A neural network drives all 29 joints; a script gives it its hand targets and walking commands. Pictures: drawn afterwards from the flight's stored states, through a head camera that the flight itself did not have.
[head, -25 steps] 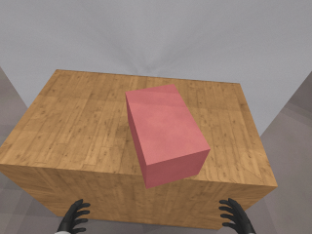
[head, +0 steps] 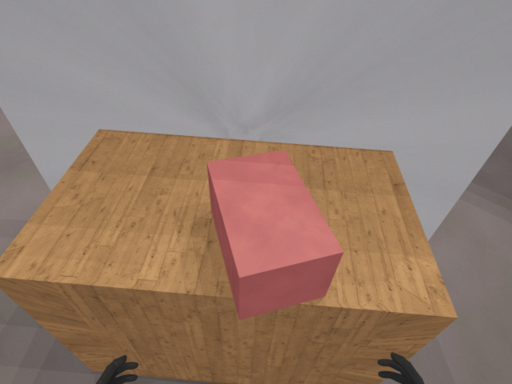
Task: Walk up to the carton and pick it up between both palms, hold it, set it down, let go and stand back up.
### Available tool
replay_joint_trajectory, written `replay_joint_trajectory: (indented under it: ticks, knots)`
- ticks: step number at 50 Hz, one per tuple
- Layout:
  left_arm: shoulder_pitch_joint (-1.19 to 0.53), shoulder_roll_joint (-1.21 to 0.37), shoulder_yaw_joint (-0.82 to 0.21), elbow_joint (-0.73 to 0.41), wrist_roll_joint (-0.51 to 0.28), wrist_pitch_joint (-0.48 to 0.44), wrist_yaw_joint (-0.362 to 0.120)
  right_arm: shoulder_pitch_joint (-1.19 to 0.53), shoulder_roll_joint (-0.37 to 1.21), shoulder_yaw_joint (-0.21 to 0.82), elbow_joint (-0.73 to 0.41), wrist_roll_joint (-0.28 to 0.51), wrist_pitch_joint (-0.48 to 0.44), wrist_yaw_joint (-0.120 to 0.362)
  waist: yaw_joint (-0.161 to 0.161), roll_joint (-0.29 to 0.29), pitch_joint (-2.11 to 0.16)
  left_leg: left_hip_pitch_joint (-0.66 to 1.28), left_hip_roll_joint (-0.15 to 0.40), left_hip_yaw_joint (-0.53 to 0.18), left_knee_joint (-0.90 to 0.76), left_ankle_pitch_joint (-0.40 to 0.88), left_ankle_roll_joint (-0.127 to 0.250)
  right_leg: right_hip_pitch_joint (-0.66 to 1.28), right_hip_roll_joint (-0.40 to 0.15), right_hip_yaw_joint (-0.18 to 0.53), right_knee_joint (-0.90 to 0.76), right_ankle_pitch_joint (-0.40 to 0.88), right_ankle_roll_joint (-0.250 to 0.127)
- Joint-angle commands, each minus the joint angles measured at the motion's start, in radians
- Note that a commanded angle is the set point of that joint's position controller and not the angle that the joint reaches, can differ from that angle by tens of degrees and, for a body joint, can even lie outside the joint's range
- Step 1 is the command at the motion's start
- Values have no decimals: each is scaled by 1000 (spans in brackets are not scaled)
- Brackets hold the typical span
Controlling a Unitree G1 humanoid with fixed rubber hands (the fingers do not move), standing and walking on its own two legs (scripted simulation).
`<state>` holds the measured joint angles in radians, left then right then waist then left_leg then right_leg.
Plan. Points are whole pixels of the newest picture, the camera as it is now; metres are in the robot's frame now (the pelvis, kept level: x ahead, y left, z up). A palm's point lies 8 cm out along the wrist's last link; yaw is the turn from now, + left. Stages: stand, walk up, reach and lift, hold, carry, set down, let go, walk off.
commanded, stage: stand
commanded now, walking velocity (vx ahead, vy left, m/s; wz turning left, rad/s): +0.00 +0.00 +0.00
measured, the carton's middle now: (264, 227) +0.43 -0.02 -0.04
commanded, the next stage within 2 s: none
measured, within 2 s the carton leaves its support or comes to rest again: neither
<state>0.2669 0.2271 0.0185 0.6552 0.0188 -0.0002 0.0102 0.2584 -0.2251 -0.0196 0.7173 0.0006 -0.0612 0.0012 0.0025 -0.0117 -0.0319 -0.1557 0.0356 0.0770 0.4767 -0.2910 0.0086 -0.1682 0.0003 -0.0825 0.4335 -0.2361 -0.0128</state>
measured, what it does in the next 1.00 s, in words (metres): stands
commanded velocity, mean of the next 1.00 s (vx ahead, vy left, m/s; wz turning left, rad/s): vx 0.00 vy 0.00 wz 0.00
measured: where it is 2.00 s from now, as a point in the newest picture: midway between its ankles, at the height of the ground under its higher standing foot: outside the picture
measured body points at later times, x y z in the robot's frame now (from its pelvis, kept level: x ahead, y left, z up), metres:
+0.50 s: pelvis -0.03 +0.02 +0.00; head -0.05 +0.03 +0.45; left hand +0.03 +0.28 -0.14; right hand +0.02 -0.23 -0.12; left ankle -0.02 +0.11 -0.74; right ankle +0.00 -0.11 -0.74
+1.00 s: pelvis -0.03 +0.04 +0.00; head -0.04 +0.05 +0.45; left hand -0.02 +0.29 -0.15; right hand -0.01 -0.22 -0.13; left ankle -0.02 +0.11 -0.74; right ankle +0.00 -0.11 -0.74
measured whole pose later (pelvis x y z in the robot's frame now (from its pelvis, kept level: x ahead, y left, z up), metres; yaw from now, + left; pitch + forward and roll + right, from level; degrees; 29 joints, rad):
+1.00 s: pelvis -0.03 +0.04 +0.00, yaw +0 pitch -2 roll +0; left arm 0.37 0.24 -0.03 0.94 0.02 -0.02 0.02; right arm 0.44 -0.23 0.00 0.79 0.00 -0.02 -0.02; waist 0.00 -0.02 -0.01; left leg -0.20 -0.03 0.10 0.46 -0.24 0.07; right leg -0.23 -0.07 -0.06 0.45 -0.19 0.04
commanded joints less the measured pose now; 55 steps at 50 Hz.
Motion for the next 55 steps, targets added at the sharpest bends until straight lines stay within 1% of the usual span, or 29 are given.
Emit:
replay_joint_trajectory:
  ticks: [1, 3, 4, 5, 7, 9, 12, 13, 14, 15, 16, 19, 26, 31, 37, 45, 46, 47, 48, 50, 51, 53, 55]
  knots:
    - [-25, 112, 40, -52, 3, -44, -4, 17, -123, -30, -98, -1, -3, -5, -5, 27, 33, -60, 81, -112, -69, 176, 13, -8, -111, 142, -71, 205, 3]
    - [-18, 118, 38, -29, 3, -44, -7, 34, -123, -28, -101, -2, 0, -5, -9, 44, 75, -79, 81, -120, -74, 166, 17, -21, -112, 144, -78, 187, 3]
    - [-16, 126, 39, -19, 3, -46, -7, 46, -125, -27, -98, -2, 0, -5, -10, 42, 69, -77, 81, -121, -77, 163, 16, -20, -111, 142, -80, 177, 2]
    - [-9, 126, 37, -11, 1, -46, -7, 58, -130, -27, -95, -3, 0, -5, -10, 27, 73, -76, 83, -124, -81, 153, 15, -23, -107, 138, -82, 165, 5]
    - [1, 127, 31, 3, 1, -47, -6, 75, -145, -28, -93, -3, 0, -7, -9, 24, 64, -75, 81, -130, -81, 140, 14, -11, -108, 137, -85, 144, 2]
    - [12, 134, 27, 16, 0, -48, -6, 94, -145, -23, -86, -6, -2, -8, -9, 4, 35, -66, 80, -132, -89, 138, 14, 8, -109, 133, -77, 139, 2]
    - [21, 134, 21, 38, 0, -47, -6, 112, -152, -19, -83, -4, -2, -10, -5, 25, 1, -65, 77, -132, -92, 136, 15, 28, -111, 125, -65, 122, 1]
    - [22, 131, 20, 43, 1, -46, -6, 115, -155, -19, -78, -4, -1, -10, -2, 32, 28, -85, 75, -132, -97, 115, 17, 24, -110, 125, -66, 104, 4]
    - [33, 134, 17, 53, -1, -45, -5, 127, -155, -18, -76, -4, 0, -10, -4, 17, 24, -80, 76, -133, -100, 97, 19, 19, -111, 128, -68, 89, 6]
    - [49, 134, 12, 75, 0, -44, -4, 141, -159, -20, -64, -4, 1, -13, -2, 0, 72, -104, 78, -138, -108, 79, 25, -2, -112, 124, -74, 70, 6]
    - [59, 133, 10, 84, 0, -42, -3, 155, -159, -19, -59, -3, 3, -14, -3, -3, 84, -118, 78, -140, -114, 61, 26, -4, -113, 125, -75, 53, 7]
    - [65, 136, 3, 103, -1, -39, -3, 168, -158, -15, -53, -1, 6, -13, -1, 4, 102, -142, 75, -147, -132, 10, 26, -13, -113, 126, -73, 17, 10]
    - [83, 136, -8, 145, 1, -36, -1, 189, -157, -15, -40, 0, 11, -14, 2, 22, 114, -184, 78, -172, -177, -94, 26, -17, -108, 119, -52, -24, 18]
    - [103, 133, -14, 174, 2, -35, 2, 203, -156, -17, -28, 0, 14, -17, 2, 28, 119, -194, 82, -185, -200, -128, 25, -25, -106, 116, -42, -32, 22]
    - [125, 129, -19, 205, 1, -34, 6, 221, -153, -18, -11, -1, 18, -20, -1, 26, 120, -181, 84, -188, -208, -112, 20, -39, -109, 116, -38, -25, 25]
    - [145, 125, -25, 240, -1, -31, 12, 237, -144, -16, 15, -1, 20, -24, -2, 17, 116, -147, 82, -178, -200, -35, 13, -48, -118, 119, -40, 4, 26]
    - [136, 126, -20, 227, 0, -32, 10, 233, -146, -13, 12, -2, 20, -23, 1, 21, 90, -137, 70, -168, -183, -18, 12, -37, -112, 116, -39, 13, 25]
    - [132, 136, -16, 226, -2, -32, 9, 236, -138, -11, 15, -1, 21, -23, -2, 6, 94, -141, 66, -167, -175, -14, 10, -38, -114, 121, -42, 12, 21]
    - [130, 130, -18, 229, -1, -31, 10, 239, -135, -12, 20, -2, 22, -24, -2, 19, 110, -147, 69, -164, -172, -16, 11, -45, -121, 122, -44, 5, 21]
    - [135, 135, -19, 235, -4, -29, 12, 245, -128, -9, 25, 2, 21, -25, -4, 21, 97, -135, 66, -165, -173, 14, 9, -43, -123, 126, -45, 14, 18]
    - [137, 130, -21, 239, -5, -28, 12, 239, -133, -9, 25, 2, 22, -26, 1, 25, 95, -137, 69, -167, -176, 5, 9, -39, -121, 121, -45, 5, 21]
    - [144, 124, -23, 242, -6, -27, 13, 240, -131, -9, 31, 2, 23, -27, 4, 13, 107, -131, 69, -169, -175, 22, 7, -47, -121, 119, -45, 14, 19]
    - [137, 126, -22, 242, -4, -27, 15, 242, -129, -9, 36, 0, 23, -28, 5, 6, 99, -128, 69, -168, -167, 68, 4, -37, -124, 117, -43, 35, 20]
